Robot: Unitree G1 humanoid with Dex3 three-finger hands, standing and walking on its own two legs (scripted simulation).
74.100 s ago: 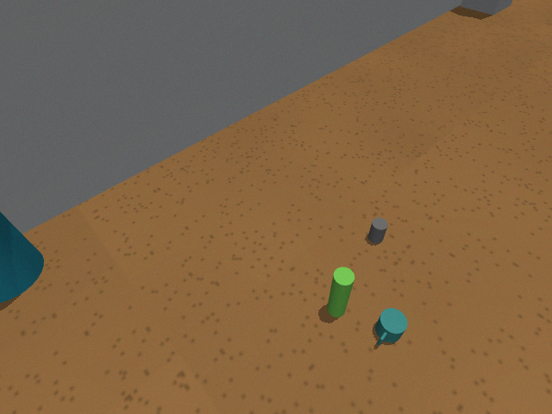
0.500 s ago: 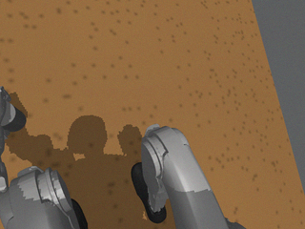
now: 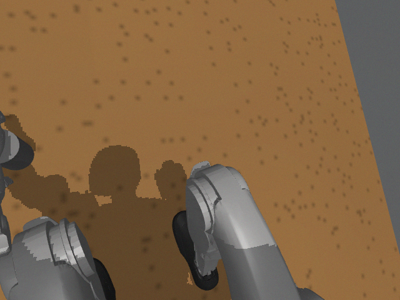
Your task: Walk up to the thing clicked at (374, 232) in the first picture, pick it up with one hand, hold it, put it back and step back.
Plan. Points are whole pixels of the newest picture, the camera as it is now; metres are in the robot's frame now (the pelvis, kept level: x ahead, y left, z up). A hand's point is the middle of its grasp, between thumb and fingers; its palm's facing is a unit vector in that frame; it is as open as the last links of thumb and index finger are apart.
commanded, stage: open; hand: left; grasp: from above
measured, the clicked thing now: (8, 151) +0.46 +0.25 -0.25
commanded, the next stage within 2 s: withdraw in 0.16 s
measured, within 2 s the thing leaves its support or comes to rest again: neither
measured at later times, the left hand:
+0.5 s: hand out of the picture +0.46 +0.27 -0.20, palm faces -0.34 -0.11 -0.93, open 14.0 cm
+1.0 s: hand out of the picture +0.41 +0.26 -0.04, palm faces -0.52 -0.09 -0.85, open 14.0 cm
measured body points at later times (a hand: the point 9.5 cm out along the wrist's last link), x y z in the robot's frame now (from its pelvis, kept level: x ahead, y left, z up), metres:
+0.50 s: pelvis +0.00 +0.00 +0.00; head +0.26 +0.08 +0.37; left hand +0.48 +0.27 -0.15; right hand +0.02 -0.26 -0.08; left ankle +0.06 +0.13 -0.27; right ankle +0.11 -0.11 -0.27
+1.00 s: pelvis -0.02 -0.01 +0.09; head +0.18 +0.05 +0.49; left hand +0.44 +0.26 +0.01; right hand +0.10 -0.29 -0.02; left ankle +0.06 +0.13 -0.27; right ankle +0.11 -0.11 -0.27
